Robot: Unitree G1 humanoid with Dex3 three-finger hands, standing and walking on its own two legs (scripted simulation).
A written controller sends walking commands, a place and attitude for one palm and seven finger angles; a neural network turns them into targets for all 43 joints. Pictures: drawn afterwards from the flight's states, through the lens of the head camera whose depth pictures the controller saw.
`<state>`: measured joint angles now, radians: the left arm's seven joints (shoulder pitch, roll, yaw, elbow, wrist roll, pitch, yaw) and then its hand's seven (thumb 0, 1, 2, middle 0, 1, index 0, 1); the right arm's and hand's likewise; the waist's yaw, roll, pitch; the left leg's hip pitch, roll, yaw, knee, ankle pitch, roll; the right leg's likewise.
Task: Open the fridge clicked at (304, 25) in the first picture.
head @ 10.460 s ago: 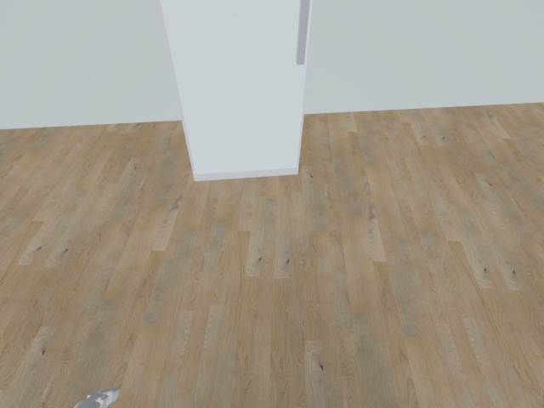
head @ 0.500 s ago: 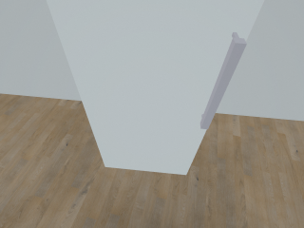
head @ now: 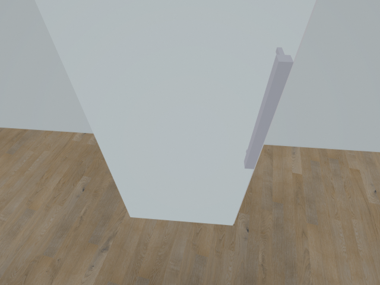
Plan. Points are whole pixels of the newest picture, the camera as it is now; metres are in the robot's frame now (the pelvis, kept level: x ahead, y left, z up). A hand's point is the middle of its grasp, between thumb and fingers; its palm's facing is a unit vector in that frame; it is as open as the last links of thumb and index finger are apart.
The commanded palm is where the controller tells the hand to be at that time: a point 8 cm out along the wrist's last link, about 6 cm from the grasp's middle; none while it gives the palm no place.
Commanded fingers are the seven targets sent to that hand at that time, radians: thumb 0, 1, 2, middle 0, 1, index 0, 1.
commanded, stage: look again from close up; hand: right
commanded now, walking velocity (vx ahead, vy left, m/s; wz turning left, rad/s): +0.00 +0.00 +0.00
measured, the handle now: (261, 117) +0.50 -0.15 +0.08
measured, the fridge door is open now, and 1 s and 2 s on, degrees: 0 0 0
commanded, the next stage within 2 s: raise the hand to about handle height in 0.42 s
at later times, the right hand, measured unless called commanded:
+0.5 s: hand out of the picture +0.02 -0.19 -0.17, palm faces -0.01 +0.97 -0.24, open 7.3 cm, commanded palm none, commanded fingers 0.00 -0.90 -0.90 0.20 0.30 0.20 0.30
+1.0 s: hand out of the picture +0.12 -0.21 -0.05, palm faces +0.16 +0.99 -0.01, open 8.9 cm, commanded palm +0.12 -0.26 -0.02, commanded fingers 0.00 -0.32 -0.65 0.24 0.68 0.24 0.68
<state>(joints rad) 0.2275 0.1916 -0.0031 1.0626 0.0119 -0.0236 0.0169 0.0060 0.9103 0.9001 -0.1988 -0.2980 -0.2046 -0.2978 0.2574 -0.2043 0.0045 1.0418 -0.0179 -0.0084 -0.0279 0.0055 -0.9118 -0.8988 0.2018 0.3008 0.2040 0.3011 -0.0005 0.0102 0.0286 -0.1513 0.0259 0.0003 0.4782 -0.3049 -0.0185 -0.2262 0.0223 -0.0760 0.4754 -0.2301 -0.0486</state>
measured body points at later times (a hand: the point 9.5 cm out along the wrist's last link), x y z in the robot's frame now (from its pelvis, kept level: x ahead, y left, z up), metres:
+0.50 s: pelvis +0.00 +0.01 +0.00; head +0.01 +0.00 +0.45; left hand +0.05 +0.26 -0.15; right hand +0.02 -0.24 -0.15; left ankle -0.03 +0.13 -0.74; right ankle +0.02 -0.09 -0.74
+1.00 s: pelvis -0.05 +0.04 -0.08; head -0.02 +0.02 +0.37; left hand +0.18 +0.28 -0.12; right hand +0.10 -0.26 -0.05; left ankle -0.03 +0.13 -0.74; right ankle +0.02 -0.09 -0.74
